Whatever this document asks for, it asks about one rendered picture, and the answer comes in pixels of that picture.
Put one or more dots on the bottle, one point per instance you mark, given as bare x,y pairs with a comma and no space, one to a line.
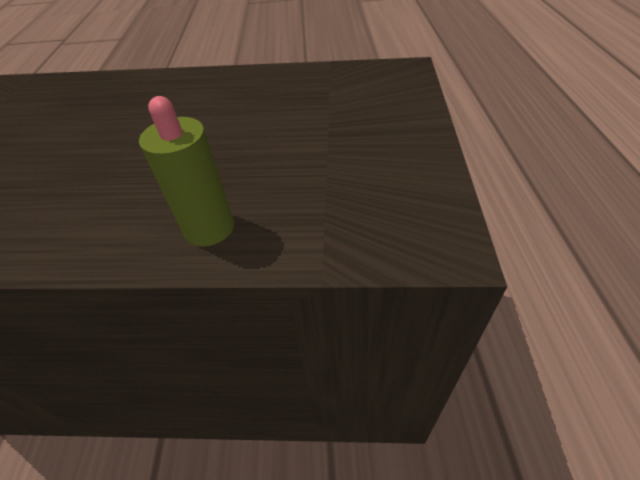
180,157

